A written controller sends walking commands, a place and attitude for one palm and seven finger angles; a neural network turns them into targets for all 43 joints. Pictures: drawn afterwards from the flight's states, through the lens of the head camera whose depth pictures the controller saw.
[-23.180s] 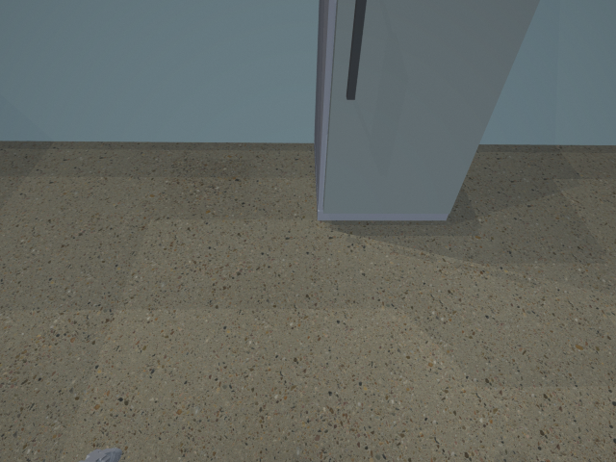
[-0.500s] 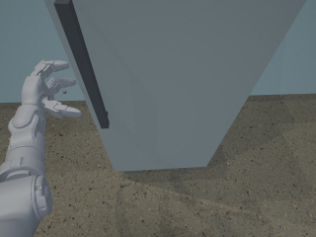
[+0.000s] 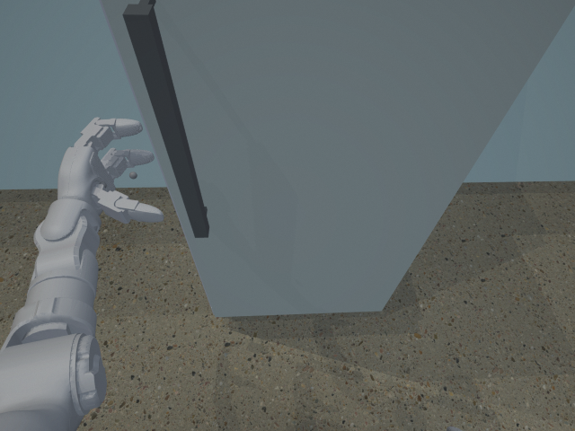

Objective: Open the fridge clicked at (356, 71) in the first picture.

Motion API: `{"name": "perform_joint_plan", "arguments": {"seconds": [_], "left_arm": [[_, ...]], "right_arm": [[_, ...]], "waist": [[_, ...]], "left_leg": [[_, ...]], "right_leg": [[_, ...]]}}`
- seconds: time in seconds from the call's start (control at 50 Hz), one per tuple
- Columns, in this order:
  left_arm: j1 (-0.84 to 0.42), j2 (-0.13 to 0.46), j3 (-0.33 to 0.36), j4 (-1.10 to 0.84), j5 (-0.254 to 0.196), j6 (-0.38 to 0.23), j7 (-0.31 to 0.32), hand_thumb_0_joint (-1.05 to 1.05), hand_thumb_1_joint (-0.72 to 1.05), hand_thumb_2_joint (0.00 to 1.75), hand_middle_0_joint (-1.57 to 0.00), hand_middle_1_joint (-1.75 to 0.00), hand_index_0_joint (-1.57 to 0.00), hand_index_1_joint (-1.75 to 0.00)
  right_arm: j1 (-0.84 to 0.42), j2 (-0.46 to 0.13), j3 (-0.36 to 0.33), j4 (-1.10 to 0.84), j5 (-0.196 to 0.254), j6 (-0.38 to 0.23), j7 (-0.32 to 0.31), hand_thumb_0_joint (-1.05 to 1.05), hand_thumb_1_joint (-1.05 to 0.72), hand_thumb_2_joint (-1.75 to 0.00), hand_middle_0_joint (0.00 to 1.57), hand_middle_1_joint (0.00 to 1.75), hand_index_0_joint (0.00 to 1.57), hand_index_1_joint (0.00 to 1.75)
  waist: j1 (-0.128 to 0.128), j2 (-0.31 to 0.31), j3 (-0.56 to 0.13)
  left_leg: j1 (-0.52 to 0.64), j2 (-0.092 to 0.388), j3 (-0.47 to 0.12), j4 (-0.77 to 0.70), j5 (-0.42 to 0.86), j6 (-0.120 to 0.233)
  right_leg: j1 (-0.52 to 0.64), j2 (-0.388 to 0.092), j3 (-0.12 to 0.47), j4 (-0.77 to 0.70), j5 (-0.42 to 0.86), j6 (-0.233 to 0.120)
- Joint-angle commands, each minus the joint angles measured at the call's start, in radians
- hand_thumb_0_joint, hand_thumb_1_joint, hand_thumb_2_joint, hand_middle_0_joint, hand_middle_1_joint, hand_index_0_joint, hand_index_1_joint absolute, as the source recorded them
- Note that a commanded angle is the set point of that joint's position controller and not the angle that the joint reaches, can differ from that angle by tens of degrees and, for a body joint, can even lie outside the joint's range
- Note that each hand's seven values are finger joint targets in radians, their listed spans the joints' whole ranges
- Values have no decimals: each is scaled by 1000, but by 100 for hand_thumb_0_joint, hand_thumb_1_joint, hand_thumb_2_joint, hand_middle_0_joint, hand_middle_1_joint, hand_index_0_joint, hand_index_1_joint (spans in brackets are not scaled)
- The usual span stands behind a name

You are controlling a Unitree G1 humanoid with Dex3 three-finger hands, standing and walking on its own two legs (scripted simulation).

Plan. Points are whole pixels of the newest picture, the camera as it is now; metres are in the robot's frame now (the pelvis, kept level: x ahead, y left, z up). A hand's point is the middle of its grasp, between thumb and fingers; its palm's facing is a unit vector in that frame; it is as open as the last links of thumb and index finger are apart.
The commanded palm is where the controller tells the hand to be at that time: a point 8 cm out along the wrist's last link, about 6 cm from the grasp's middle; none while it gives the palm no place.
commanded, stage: move the hooked fingers beside the handle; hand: left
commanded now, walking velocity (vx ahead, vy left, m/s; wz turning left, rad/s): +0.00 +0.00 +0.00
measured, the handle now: (182, 145) +0.50 +0.17 +0.11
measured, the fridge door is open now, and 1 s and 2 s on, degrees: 0 0 0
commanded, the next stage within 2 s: feel for the door with the fingertips in 0.16 s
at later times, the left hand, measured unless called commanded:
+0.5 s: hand (155, 172) +0.44 +0.19 +0.11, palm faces +0.02 -1.00 +0.02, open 14.0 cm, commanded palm +0.41 +0.24 +0.11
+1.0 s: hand (163, 165) +0.45 +0.18 +0.12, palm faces +0.05 -1.00 +0.00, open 14.0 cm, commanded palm +0.43 +0.23 +0.11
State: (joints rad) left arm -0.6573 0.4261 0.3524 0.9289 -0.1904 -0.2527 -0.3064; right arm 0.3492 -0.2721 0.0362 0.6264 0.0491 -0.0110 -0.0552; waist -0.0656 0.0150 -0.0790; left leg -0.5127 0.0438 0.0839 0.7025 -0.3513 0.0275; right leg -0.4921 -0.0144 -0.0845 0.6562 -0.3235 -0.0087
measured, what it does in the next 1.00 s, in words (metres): stands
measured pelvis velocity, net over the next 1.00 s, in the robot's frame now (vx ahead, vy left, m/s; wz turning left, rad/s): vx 0.00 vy -0.01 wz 0.01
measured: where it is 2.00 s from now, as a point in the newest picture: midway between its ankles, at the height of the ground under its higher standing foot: outside the picture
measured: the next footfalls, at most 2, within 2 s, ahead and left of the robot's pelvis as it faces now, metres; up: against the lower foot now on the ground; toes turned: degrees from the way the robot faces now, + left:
none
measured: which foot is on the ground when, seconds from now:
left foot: down 0.00-1.00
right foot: down 0.00-1.00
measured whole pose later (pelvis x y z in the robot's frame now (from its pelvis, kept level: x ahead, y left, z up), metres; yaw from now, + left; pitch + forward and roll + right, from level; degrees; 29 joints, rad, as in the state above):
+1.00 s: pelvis +0.00 -0.01 +0.00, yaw +0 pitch +10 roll -1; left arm -0.77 0.40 0.32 1.04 -0.15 -0.28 -0.22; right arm 0.35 -0.27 0.03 0.65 0.04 0.00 -0.04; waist -0.08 0.02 -0.07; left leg -0.54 0.05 0.07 0.72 -0.35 0.01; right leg -0.52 -0.01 -0.09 0.68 -0.33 -0.02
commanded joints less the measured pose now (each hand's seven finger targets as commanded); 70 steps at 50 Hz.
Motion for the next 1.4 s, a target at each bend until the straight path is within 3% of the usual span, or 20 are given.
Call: {"name": "perform_joint_plan", "arguments": {"seconds": [0.0,0.08,0.14,0.22,0.26,0.36,0.4,0.44,0.48,0.52,0.58,0.66,0.84,0.92,0.96,1.02,1.18,1.28,1.34,1.38], "left_arm": [[-438,256,38,-188,-16,-48,16,0,-50,30,-30,-120,-30,-120],[-518,257,20,-180,3,-71,25,0,-50,30,-30,-120,-30,-120],[-529,277,42,-210,0,-97,26,0,-50,30,-30,-120,-30,-120],[-513,267,31,-122,-3,-78,14,0,-50,30,-30,-120,-30,-120],[-500,240,11,-156,0,-75,12,0,-50,30,-30,-120,-30,-120],[-445,164,-24,-219,-20,-63,29,0,-50,30,-30,-120,-30,-120],[-456,191,-2,-220,-15,-58,53,0,-50,30,-30,-120,-30,-120],[-450,178,-9,-230,1,-52,74,0,-50,30,-30,-120,-30,-120],[-483,180,-8,-229,9,-53,96,0,-50,30,-30,-120,-30,-120],[-492,194,8,-263,18,-69,116,0,-50,30,-30,-120,-30,-120],[-490,144,-26,-286,21,-84,129,0,-50,30,-30,-120,-30,-120],[-474,184,1,-191,31,-67,129,0,-50,30,-30,-120,-30,-120],[-525,179,-7,-158,28,-98,104,0,-50,30,-30,-120,-30,-120],[-570,175,-27,-99,25,-85,87,0,-50,30,-30,-120,-30,-120],[-595,227,10,-94,23,-86,88,0,-50,30,-30,-120,-30,-120],[-628,238,15,-125,28,-109,89,0,-50,30,-30,-120,-30,-120],[-665,268,23,-43,36,-110,81,0,-50,30,-30,-120,-30,-120],[-658,198,-25,-51,28,-114,76,0,-50,30,-30,-120,-30,-120],[-640,222,3,-81,25,-121,82,0,-50,30,-30,-120,-30,-120],[-602,217,3,-59,22,-111,79,0,-50,30,-30,-120,-30,-120]], "right_arm": [[54,-162,-60,-94,2,-35,-11,0,-90,-90,20,30,20,30],[51,-158,-55,-89,0,-38,-14,0,-90,-90,20,30,20,30],[61,-161,-61,-81,-4,-45,-13,0,-90,-90,20,30,20,30],[68,-165,-57,-70,-2,-40,-12,0,-90,-90,20,30,20,30],[66,-161,-59,-80,-2,-39,-7,0,-90,-90,20,30,20,30],[68,-155,-68,-90,-2,-34,5,0,-90,-90,20,30,20,30],[74,-160,-69,-85,-4,-30,6,0,-90,-90,20,30,20,30],[66,-152,-69,-88,-3,-30,8,0,-90,-90,20,30,20,30],[66,-152,-68,-83,-5,-30,9,0,-90,-90,20,30,20,30],[65,-150,-69,-87,-9,-33,10,0,-90,-90,20,30,20,30],[62,-139,-69,-82,-9,-40,13,0,-90,-90,20,30,20,30],[60,-145,-65,-73,-6,-34,9,0,-90,-90,20,30,20,30],[70,-144,-67,-72,-8,-33,6,0,-90,-90,20,30,20,30],[71,-149,-62,-66,-5,-24,2,0,-90,-90,20,30,20,30],[78,-157,-64,-63,-6,-24,-1,0,-90,-90,20,30,20,30],[83,-152,-63,-62,-9,-25,-2,0,-90,-90,20,30,20,30],[103,-162,-61,-43,-10,-24,-6,0,-90,-90,20,30,20,30],[107,-158,-63,-45,-11,-28,-2,0,-90,-90,20,30,20,30],[111,-161,-69,-48,-13,-28,2,0,-90,-90,20,30,20,30],[106,-160,-64,-54,-11,-27,3,0,-90,-90,20,30,20,30]], "waist": [[-15,15,-268],[-27,59,-281],[-19,94,-377],[-28,46,-312],[-20,91,-342],[-15,61,-355],[-14,15,-327],[-13,66,-323],[-18,47,-302],[-7,55,-351],[-12,68,-374],[-16,18,-293],[-22,26,-354],[-44,15,-286],[-42,-12,-306],[-39,41,-360],[-56,33,-329],[-61,60,-347],[-50,46,-385],[-45,40,-349]], "left_leg": [[176,-25,-90,-75,288,8],[187,-26,-99,-75,247,3],[256,-23,-110,-56,321,-3],[195,-23,-105,-59,303,0],[217,-25,-104,-59,323,-2],[244,-17,-104,-51,403,-5],[210,-19,-107,-57,368,-1],[215,-21,-98,-62,348,-4],[193,-23,-98,-66,305,-3],[207,-27,-97,-64,318,-1],[243,-24,-95,-57,363,-5],[158,-30,-80,-66,288,2],[180,-35,-74,-50,314,7],[133,-38,-72,-55,245,12],[117,-40,-73,-54,220,15],[150,-42,-75,-43,258,14],[121,-39,-86,-42,214,13],[157,-35,-95,-43,221,8],[169,-33,-93,-39,252,8],[145,-33,-88,-44,233,8]], "right_leg": [[82,38,47,-54,294,-15],[50,36,51,-51,248,-15],[60,40,52,-36,287,-18],[56,40,47,-39,287,-15],[57,39,46,-35,296,-17],[62,46,39,-33,339,-14],[73,46,34,-34,322,-16],[61,44,39,-36,309,-15],[57,44,40,-40,286,-14],[88,44,46,-34,303,-15],[89,46,44,-29,336,-16],[104,42,52,-40,325,-12],[124,40,61,-34,368,-11],[91,36,63,-47,319,-7],[110,35,72,-51,304,-4],[115,36,74,-38,329,-7],[74,39,71,-43,275,-7],[36,42,60,-39,252,-9],[59,43,59,-32,281,-7],[58,44,58,-35,270,-9]]}}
